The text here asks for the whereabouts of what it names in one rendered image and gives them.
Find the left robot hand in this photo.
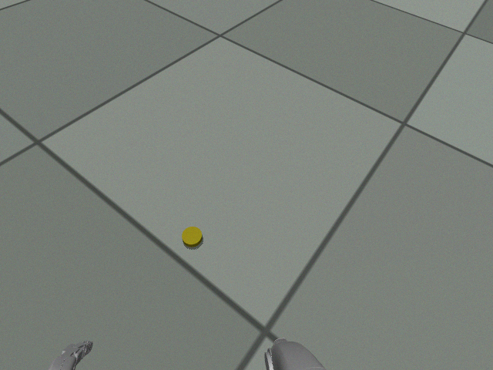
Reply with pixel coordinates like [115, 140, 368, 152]
[47, 341, 92, 370]

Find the tin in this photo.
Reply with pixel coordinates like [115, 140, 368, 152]
[182, 227, 203, 247]

